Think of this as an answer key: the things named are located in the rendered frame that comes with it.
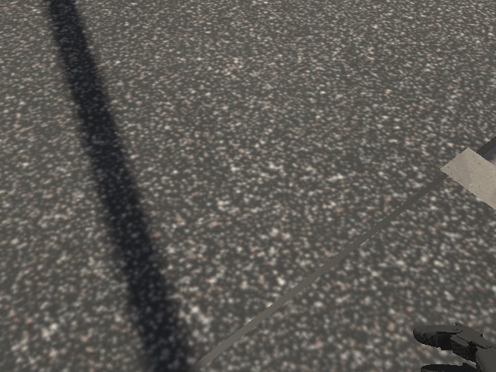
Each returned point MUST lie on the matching robot right hand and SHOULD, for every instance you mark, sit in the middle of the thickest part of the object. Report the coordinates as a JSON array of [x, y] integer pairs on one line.
[[463, 341]]

